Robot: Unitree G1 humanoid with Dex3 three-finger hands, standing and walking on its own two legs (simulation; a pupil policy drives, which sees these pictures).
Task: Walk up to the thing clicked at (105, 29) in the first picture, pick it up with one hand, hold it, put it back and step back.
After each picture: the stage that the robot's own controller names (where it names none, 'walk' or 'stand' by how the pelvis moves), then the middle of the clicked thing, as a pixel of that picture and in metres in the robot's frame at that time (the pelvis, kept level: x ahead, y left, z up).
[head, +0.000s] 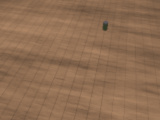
stand; (105, 25) +1.77 -0.28 -0.72
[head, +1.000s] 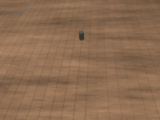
walk; (81, 35) +1.66 +0.15 -0.70
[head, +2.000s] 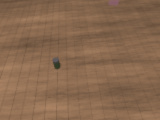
walk; (56, 63) +1.11 +0.36 -0.71
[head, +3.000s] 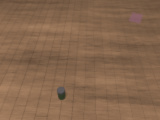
walk; (61, 93) +0.72 +0.24 -0.70
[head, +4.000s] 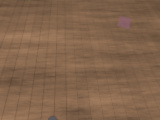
walk; out of the picture +0.45 +0.18 -0.71
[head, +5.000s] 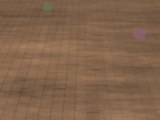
stand; out of the picture +0.37 +0.18 -0.72
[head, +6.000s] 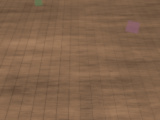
stand; out of the picture +0.36 +0.21 -0.71
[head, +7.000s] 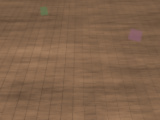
stand; out of the picture +0.38 +0.21 -0.72
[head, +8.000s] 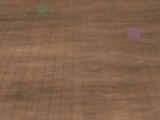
stand; out of the picture +0.37 +0.21 -0.73
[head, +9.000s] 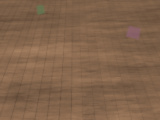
stand; out of the picture +0.35 +0.22 -0.73
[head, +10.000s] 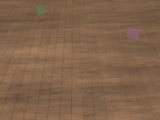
stand; out of the picture +0.35 +0.21 -0.73
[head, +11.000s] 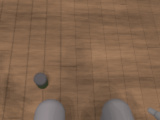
go down; (41, 81) +0.42 +0.20 -0.44
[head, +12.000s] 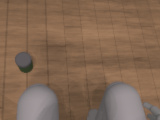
go down; (24, 63) +0.45 +0.23 -0.32
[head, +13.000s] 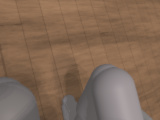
close in; out of the picture +0.43 +0.27 -0.23
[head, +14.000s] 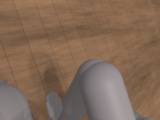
close; out of the picture +0.43 +0.28 -0.23
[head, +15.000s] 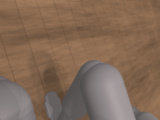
lift; out of the picture +0.40 +0.27 -0.24
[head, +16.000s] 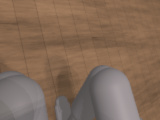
lift; out of the picture +0.38 +0.24 -0.20
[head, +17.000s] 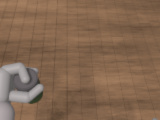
lift; (29, 87) +0.33 +0.18 +0.00
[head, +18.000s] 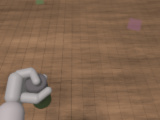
hold; (39, 91) +0.33 +0.16 +0.02
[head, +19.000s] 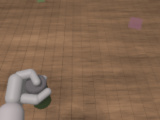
hold; (39, 92) +0.33 +0.17 +0.00
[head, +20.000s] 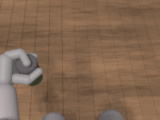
crouch; (30, 71) +0.40 +0.18 -0.06
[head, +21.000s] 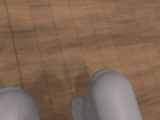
lower; out of the picture +0.47 +0.26 -0.15
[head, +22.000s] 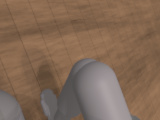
lower; out of the picture +0.44 +0.29 -0.24
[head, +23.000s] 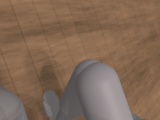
lower; out of the picture +0.43 +0.29 -0.24
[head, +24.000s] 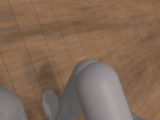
lower; out of the picture +0.44 +0.29 -0.23
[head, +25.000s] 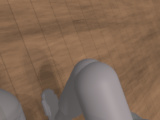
lower; out of the picture +0.44 +0.29 -0.23
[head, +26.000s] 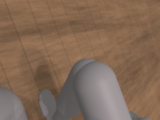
open; out of the picture +0.43 +0.28 -0.24
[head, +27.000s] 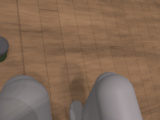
stand; out of the picture +0.44 +0.25 -0.26
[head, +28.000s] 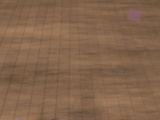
stand; out of the picture +0.39 +0.17 -0.63
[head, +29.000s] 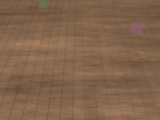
stand; out of the picture +0.40 +0.17 -0.67
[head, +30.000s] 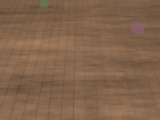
stand; out of the picture +0.39 +0.17 -0.67
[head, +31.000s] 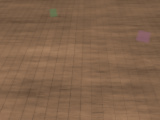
stand; out of the picture +0.42 +0.16 -0.72
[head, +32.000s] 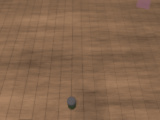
walk; (71, 103) +0.50 +0.11 -0.71
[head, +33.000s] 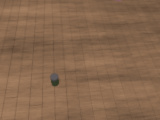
walk; (54, 80) +0.72 +0.21 -0.70
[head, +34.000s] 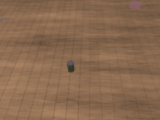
stand; (70, 66) +1.02 +0.19 -0.70
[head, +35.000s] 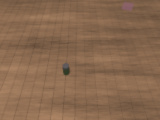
stand; (66, 69) +1.00 +0.19 -0.72
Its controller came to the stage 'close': yes
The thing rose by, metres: 0.71
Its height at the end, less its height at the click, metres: +0.00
